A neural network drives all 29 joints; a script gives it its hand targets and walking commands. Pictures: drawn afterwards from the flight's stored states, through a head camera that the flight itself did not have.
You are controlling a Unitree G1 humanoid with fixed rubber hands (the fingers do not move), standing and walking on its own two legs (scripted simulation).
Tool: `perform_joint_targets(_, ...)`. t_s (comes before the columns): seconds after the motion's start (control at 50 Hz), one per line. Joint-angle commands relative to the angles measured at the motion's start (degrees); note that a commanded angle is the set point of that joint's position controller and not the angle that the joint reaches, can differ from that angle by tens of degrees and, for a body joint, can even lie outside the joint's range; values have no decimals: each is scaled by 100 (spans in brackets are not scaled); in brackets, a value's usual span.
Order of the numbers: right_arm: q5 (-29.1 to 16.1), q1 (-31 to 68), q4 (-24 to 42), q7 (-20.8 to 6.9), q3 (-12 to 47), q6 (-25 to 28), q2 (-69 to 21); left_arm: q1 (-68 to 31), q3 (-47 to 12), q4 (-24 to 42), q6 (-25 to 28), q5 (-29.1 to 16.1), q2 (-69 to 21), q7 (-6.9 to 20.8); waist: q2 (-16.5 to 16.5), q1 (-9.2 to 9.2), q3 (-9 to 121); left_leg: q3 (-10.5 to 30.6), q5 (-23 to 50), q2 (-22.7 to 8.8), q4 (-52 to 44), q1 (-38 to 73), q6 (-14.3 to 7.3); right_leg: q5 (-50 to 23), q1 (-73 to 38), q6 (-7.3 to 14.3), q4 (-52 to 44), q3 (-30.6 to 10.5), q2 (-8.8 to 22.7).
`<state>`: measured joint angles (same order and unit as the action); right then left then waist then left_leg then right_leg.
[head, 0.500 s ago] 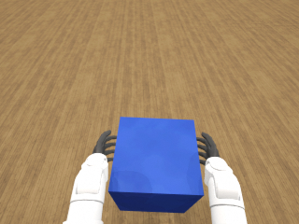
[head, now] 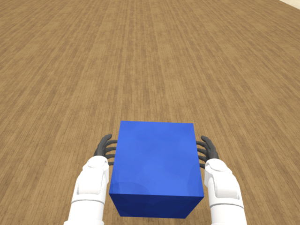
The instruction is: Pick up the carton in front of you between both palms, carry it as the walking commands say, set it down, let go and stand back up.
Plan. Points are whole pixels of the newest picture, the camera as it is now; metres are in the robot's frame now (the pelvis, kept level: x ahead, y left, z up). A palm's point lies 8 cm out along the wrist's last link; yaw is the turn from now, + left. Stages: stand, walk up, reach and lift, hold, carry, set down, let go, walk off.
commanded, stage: carry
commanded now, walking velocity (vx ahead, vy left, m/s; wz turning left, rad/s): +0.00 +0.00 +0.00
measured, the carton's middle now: (154, 172) +0.30 +0.00 -0.04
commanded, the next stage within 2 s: hold in 0.76 s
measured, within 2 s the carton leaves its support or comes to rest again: neither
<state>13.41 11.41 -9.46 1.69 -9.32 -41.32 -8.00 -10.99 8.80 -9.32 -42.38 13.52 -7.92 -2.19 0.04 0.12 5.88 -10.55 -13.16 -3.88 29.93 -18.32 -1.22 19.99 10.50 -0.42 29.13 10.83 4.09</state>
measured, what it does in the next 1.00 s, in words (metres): stands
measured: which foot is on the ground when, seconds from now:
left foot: down 0.00-1.00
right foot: down 0.00-1.00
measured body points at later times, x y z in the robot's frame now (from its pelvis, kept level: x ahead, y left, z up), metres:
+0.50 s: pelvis -0.03 -0.01 +0.00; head -0.04 +0.00 +0.45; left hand +0.27 +0.14 +0.03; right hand +0.27 -0.16 +0.03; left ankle +0.03 +0.11 -0.73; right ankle -0.05 -0.11 -0.73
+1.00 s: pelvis -0.04 -0.01 +0.01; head -0.06 +0.00 +0.46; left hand +0.26 +0.12 +0.03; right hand +0.24 -0.18 +0.04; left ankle +0.03 +0.12 -0.73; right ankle -0.05 -0.11 -0.73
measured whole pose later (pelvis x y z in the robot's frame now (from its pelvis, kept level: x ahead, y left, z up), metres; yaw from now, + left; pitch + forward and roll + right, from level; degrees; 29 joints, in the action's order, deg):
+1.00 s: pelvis -0.04 -0.01 +0.01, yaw -4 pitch -6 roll +0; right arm 13.9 11.9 -11.4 0.7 -10.2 -39.6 -8.1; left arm -10.8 8.6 -9.1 -42.1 14.6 -7.9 -1.8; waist 1.3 0.1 -2.8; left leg -0.7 -7.3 -1.2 21.5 -7.8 0.8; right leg 13.8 3.0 0.9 23.1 0.5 -0.6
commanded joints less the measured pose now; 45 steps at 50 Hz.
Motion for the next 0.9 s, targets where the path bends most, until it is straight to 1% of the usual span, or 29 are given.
perform_joint_targets(0.0, -1392, 2402, 228, -1341, 3132, 156, -5185, -2682, -3165, 463, 281, -1469, -5094, 1379, -13, 0, 1147, 624, 1442, -598, -376, 740, -21, -1182, 30, 57, -525, -513, 569)
perform_joint_targets(0.24, -1421, 2429, 273, -1363, 3155, 142, -5240, -2722, -3217, 512, 272, -1506, -5157, 1401, -27, -6, 1222, 642, 1216, -607, -445, 711, -4, -965, 153, 105, -569, -569, 560)
perform_joint_targets(0.74, -1426, 2402, 294, -1360, 3163, 136, -5227, -2687, -3213, 510, 267, -1511, -5140, 1397, -22, -11, 1288, 636, 1241, -619, -399, 658, 32, -1129, 231, 143, -501, -604, 548)
perform_joint_targets(0.76, -1375, 1909, 142, -1399, 2969, 160, -5288, -2134, -3088, 661, 237, -1531, -5219, 1423, 543, 51, 562, 1392, 2164, 957, -571, 2167, -64, -2688, 181, 226, -964, -1619, -711)
perform_joint_targets(0.78, -1240, 1884, 331, -1353, 2932, 267, -5175, -2222, -3104, 886, 295, -1452, -5017, 1424, 554, 65, 931, 1515, 2554, 847, -524, 2494, -49, -2984, 30, 210, -897, -1684, -690)
perform_joint_targets(0.8, -1162, 1862, 250, -1319, 2852, 304, -5151, -2406, -3147, 938, 305, -1454, -5021, 1430, 231, 73, 1006, 1531, 2656, 920, -613, 2196, 64, -3242, -544, 212, -864, -1758, -709)
perform_joint_targets(0.82, -1192, 1971, 313, -1292, 2841, 345, -5102, -2343, -3144, 860, 321, -1448, -5022, 1398, 186, 95, 1033, 1464, 2637, 943, -623, 2456, 50, -3229, -382, 189, -877, -1786, -727)
perform_joint_targets(0.84, -1147, 1951, 205, -1294, 2725, 348, -5005, -2379, -3082, 918, 328, -1382, -4869, 1408, 117, 33, 913, 1448, 1999, 940, -711, 2317, 61, -2397, -493, 177, -980, -1723, -745)
perform_joint_targets(0.86, -1113, 2027, 201, -1309, 2763, 349, -5033, -2450, -3110, 843, 322, -1339, -4871, 1425, 114, 11, 677, 1423, 1970, 969, -720, 2163, 71, -2387, -459, 141, -1015, -1733, -765)
perform_joint_targets(0.88, -1205, 2240, 233, -1322, 2848, 362, -5110, -2506, -3110, 778, 339, -1353, -4954, 1413, 81, 3, 781, 1425, 1917, 982, -724, 2339, 70, -2330, -337, 123, -1042, -1729, -777)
